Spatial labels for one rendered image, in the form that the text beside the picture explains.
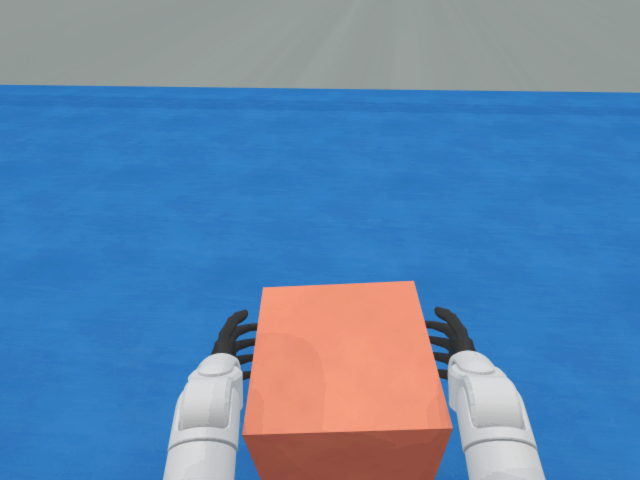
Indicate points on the left robot hand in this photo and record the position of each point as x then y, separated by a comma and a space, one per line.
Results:
227, 343

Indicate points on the right robot hand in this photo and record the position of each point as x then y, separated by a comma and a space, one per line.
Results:
456, 332

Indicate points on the carton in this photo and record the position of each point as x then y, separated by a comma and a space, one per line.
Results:
344, 385

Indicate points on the right robot forearm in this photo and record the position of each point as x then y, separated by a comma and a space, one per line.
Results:
495, 431

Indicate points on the left robot forearm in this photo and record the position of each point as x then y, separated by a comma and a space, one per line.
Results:
205, 430

